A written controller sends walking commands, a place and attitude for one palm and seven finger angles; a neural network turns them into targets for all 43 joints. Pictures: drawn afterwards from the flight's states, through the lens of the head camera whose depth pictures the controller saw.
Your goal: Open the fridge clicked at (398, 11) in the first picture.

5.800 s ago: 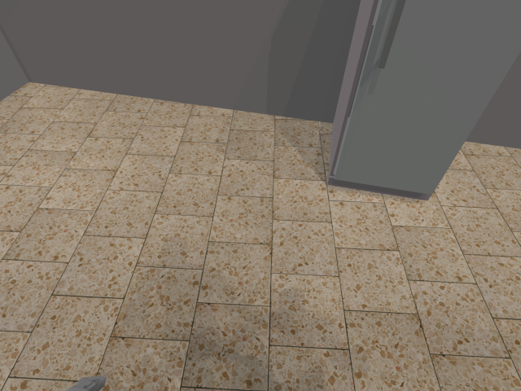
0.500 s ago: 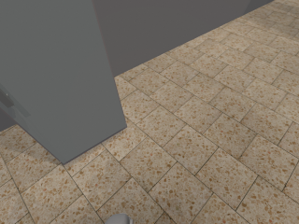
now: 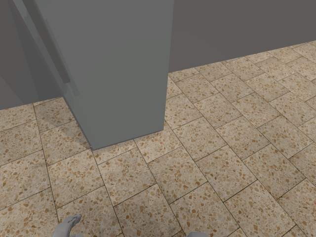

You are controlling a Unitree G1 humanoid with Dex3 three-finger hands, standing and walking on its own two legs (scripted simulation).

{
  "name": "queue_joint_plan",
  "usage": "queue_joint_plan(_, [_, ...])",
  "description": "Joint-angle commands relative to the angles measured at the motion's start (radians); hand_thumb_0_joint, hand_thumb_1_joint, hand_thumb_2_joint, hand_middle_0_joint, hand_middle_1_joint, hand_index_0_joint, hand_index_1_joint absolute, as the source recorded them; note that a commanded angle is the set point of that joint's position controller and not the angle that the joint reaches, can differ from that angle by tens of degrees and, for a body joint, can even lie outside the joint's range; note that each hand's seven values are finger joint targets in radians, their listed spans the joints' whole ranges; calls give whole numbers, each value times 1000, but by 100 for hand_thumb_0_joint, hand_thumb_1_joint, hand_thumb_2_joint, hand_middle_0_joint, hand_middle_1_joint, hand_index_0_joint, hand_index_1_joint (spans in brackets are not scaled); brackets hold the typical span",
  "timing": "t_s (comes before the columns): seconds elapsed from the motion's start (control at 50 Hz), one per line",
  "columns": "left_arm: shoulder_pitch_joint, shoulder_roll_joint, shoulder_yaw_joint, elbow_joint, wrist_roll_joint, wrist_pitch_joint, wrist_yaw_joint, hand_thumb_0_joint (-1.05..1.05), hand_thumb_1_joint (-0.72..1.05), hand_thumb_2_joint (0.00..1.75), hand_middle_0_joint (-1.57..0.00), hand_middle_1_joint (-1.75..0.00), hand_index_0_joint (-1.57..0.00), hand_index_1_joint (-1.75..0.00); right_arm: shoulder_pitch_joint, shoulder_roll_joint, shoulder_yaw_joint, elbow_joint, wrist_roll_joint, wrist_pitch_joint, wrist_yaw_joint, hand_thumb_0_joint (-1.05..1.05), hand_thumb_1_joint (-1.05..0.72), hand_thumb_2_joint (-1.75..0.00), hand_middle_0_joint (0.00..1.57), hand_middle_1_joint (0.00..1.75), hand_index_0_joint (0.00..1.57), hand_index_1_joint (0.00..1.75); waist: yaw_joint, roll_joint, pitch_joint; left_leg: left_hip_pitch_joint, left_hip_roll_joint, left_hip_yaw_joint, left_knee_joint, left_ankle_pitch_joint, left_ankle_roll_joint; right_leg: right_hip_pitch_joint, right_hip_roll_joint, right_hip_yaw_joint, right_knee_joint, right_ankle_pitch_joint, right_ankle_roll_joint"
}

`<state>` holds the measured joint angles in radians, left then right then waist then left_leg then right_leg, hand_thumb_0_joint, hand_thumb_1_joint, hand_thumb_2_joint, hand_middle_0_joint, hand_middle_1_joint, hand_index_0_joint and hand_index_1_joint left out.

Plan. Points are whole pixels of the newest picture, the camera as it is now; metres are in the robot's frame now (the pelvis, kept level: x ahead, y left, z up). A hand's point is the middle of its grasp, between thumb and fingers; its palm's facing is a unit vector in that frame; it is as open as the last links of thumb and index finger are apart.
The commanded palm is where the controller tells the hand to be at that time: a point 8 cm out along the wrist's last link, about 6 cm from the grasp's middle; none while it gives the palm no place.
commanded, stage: turn to face it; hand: left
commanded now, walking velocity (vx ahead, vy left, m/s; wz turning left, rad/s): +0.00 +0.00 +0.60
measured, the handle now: (50, 42) +0.66 +0.38 +0.11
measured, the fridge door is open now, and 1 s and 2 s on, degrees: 0 0 0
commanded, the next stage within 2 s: take the last steps up to it in 0.48 s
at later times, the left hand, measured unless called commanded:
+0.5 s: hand out of the picture -0.02 +0.19 -0.17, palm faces +0.30 -0.92 -0.27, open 7.4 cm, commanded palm none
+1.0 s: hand out of the picture +0.01 +0.23 -0.17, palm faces +0.33 -0.93 -0.18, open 7.4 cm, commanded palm none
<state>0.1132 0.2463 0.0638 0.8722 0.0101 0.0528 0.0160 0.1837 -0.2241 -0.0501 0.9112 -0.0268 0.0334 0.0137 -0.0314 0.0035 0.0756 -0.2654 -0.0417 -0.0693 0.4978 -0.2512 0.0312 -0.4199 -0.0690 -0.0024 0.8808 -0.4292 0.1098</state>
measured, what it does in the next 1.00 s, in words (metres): steps on the spot, turning left: right foot, then left foot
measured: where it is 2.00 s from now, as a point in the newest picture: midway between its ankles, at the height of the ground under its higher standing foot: (150, 219)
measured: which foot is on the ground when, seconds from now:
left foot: down 0.00-0.10, up 0.12-0.54, down 0.56-1.00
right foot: up 0.00-0.08, down 0.10-0.56, up 0.58-1.00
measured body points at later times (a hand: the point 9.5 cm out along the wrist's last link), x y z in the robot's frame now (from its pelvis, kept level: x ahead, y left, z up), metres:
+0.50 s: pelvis +0.00 -0.01 +0.00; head +0.04 -0.01 +0.44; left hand -0.04 +0.24 -0.15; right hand +0.15 -0.24 -0.15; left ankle -0.04 +0.11 -0.71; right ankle +0.00 -0.14 -0.74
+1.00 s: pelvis +0.02 +0.04 +0.01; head +0.01 +0.05 +0.46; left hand -0.01 +0.28 -0.15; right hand +0.08 -0.19 -0.14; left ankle -0.04 +0.10 -0.74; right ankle +0.10 -0.10 -0.68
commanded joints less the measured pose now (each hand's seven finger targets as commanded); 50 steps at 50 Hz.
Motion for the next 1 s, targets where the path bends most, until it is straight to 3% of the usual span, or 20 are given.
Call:
queue_joint_plan(0.0, [21,84,14,-88,-10,-36,8,0,90,90,-20,-30,-20,-30,10,-224,-70,-70,1,-10,-17,0,-90,-90,20,30,20,30,7,179,-148,110,230,-296,-54,583,132,79,47,-13,-188,17,-17])
queue_joint_plan(0.04, [90,99,20,-71,-11,-47,12,0,90,90,-20,-30,-20,-30,-18,-210,-71,-79,9,-8,-16,0,-90,-90,20,30,20,30,49,141,-162,7,187,-287,7,473,83,252,42,-18,-405,188,-25])
queue_joint_plan(0.06, [130,143,28,-65,-5,-58,17,0,90,90,-20,-30,-20,-30,-9,-174,-66,-83,17,-9,-11,0,-90,-90,20,30,20,30,66,41,-188,-111,130,-242,92,284,25,407,-49,58,-530,279,-44])
queue_joint_plan(0.08, [146,246,48,-65,14,-68,27,0,90,90,-20,-30,-20,-30,15,-96,-53,-103,24,-11,-7,0,-90,-90,20,30,20,30,70,-277,-201,-318,-19,-44,318,-174,-64,543,-336,324,-585,431,-146])
queue_joint_plan(0.1, [150,260,43,-74,10,-61,27,0,90,90,-20,-30,-20,-30,3,-134,-63,-112,13,-5,-11,0,-90,-90,20,30,20,30,73,-257,-193,-320,-15,-13,520,-377,-77,419,-456,367,-568,548,-246])
queue_joint_plan(0.12, [109,205,33,-82,7,-62,27,0,90,90,-20,-30,-20,-30,2,-143,-67,-93,7,6,-7,0,-90,-90,20,30,20,30,51,-147,-141,-307,14,-43,648,-309,-74,327,-395,273,-569,498,-261])
queue_joint_plan(0.14, [50,171,27,-87,5,-64,27,0,90,90,-20,-30,-20,-30,17,-130,-67,-68,3,17,-1,0,-90,-90,20,30,20,30,24,-205,-94,-314,37,-37,701,-261,-80,270,-341,213,-581,447,-230])
queue_joint_plan(0.18, [0,124,11,-97,3,-62,22,0,90,90,-20,-30,-20,-30,48,-123,-66,-38,3,24,9,0,-90,-90,20,30,20,30,-7,-183,-44,-319,60,8,752,-153,-97,256,-254,64,-549,510,-195])
queue_joint_plan(0.2, [21,114,7,-93,4,-67,20,0,90,90,-20,-30,-20,-30,43,-115,-59,-35,3,24,13,0,-90,-90,20,30,20,30,0,-188,-40,-320,60,26,747,-127,-104,271,-232,19,-535,582,-188])
queue_joint_plan(0.3, [138,134,13,-45,10,-68,21,0,90,90,-20,-30,-20,-30,-24,-97,-45,-37,7,30,10,0,-90,-90,20,30,20,30,43,-199,-55,-301,75,73,628,-139,-119,350,-248,-42,-513,695,-210])
queue_joint_plan(0.44, [187,180,30,1,22,-54,18,0,90,90,-20,-30,-20,-30,-83,-70,-17,-45,18,9,7,0,-90,-90,20,30,20,30,77,-244,-88,-118,57,164,256,-178,-85,347,-271,-65,-445,751,-224])
queue_joint_plan(0.48, [170,181,30,14,18,-50,17,0,90,90,-20,-30,-20,-30,-33,-80,-17,-31,17,1,3,0,-90,-90,20,30,20,30,45,-226,-105,-6,51,179,96,-69,-74,308,-259,-88,-385,699,-188])
queue_joint_plan(0.5, [155,176,30,16,8,-47,16,0,90,90,-20,-30,-20,-30,17,-101,-20,-14,15,-8,3,0,-90,-90,20,30,20,30,13,-175,-134,108,62,172,-43,65,-64,255,-241,-119,-310,625,-150])
queue_joint_plan(0.52, [171,139,23,5,0,-41,12,0,90,90,-20,-30,-20,-30,63,-180,-35,-6,8,-21,-1,0,-90,-90,20,30,20,30,-11,34,-183,271,189,25,-108,279,-17,116,-170,-170,-140,419,-92])
queue_joint_plan(0.54, [167,64,2,-23,-5,-38,8,0,90,90,-20,-30,-20,-30,114,-273,-57,-4,7,-25,-7,0,-90,-90,20,30,20,30,-29,318,-200,348,432,-272,-136,694,107,-97,-48,-164,59,-182,-29])
queue_joint_plan(0.56, [137,79,-2,-19,0,-25,18,0,90,90,-20,-30,-20,-30,121,-275,-53,11,10,-14,-15,0,-90,-90,20,30,20,30,-35,236,-198,252,468,-221,-125,704,178,-43,-53,-55,150,-247,-48])
queue_joint_plan(0.62, [124,78,4,42,12,-24,0,0,90,90,-20,-30,-20,-30,27,-177,-21,2,3,-29,-36,0,-90,-90,20,30,20,30,0,197,-95,189,341,-162,-211,274,129,-109,-54,-17,246,-59,-50])
queue_joint_plan(0.66, [156,70,-1,79,16,-33,-15,0,90,90,-20,-30,-20,-30,34,-144,-9,12,7,-46,-37,0,-90,-90,20,30,20,30,13,156,-79,199,295,-116,-252,181,108,-120,-45,-21,254,37,-51])
queue_joint_plan(0.76, [157,51,-11,117,21,-45,-21,0,90,90,-20,-30,-20,-30,138,-109,-8,64,13,-73,-42,0,-90,-90,20,30,20,30,4,95,-34,226,287,-108,-313,119,107,-148,-44,-21,201,120,-45])
queue_joint_plan(0.98, [-6,14,-7,84,15,-50,-37,0,90,90,-20,-30,-20,-30,264,-91,-19,139,0,-88,-47,0,-90,-90,20,30,20,30,-25,97,75,207,344,-143,-378,-20,155,-191,-67,-26,-35,147,-52])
